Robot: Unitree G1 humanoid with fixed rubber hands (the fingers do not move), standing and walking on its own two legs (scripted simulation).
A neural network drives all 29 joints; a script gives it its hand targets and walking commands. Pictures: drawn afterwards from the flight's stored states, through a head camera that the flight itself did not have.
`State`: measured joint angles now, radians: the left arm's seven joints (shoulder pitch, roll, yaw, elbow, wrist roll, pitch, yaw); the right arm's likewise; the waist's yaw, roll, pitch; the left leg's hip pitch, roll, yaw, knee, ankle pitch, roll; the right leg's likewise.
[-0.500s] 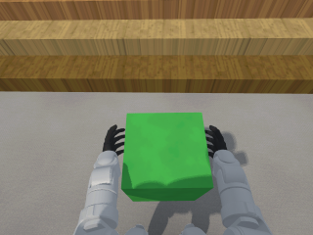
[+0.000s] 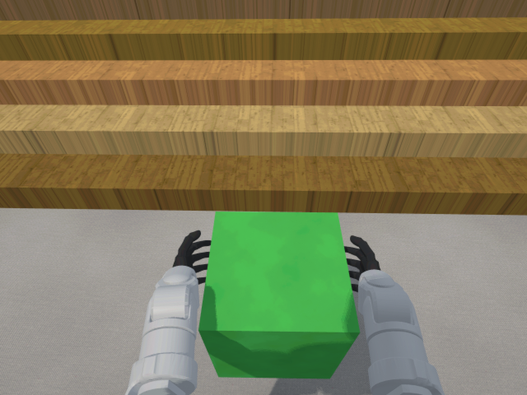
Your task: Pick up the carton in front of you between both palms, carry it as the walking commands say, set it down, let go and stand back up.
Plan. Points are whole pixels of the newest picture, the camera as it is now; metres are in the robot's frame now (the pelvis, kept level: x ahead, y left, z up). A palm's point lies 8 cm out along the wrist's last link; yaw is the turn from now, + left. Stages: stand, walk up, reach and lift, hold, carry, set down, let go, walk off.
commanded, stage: reach and lift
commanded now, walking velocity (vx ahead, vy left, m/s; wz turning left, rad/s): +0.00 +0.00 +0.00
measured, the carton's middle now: (275, 298) +0.30 +0.00 -0.05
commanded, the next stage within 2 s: hold in 0.78 s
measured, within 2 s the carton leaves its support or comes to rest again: neither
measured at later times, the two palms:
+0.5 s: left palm (184, 266) +0.30 +0.15 +0.04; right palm (369, 270) +0.30 -0.15 +0.03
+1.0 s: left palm (180, 262) +0.30 +0.15 +0.06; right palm (372, 265) +0.29 -0.15 +0.06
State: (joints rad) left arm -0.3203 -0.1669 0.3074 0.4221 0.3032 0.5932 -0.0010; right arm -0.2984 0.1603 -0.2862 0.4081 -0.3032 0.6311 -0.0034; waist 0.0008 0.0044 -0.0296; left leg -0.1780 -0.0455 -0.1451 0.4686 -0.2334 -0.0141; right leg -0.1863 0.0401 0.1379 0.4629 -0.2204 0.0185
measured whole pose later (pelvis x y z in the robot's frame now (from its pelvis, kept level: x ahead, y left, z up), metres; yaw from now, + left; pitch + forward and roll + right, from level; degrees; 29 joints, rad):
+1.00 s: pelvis +0.01 +0.00 +0.01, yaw +0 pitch -7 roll +0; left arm -0.27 -0.15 0.23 0.25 0.28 0.74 0.00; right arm -0.25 0.15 -0.21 0.24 -0.28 0.77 0.00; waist 0.00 0.00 -0.01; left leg -0.03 -0.03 -0.14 0.35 -0.20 -0.01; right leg -0.04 0.03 0.13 0.34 -0.18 0.01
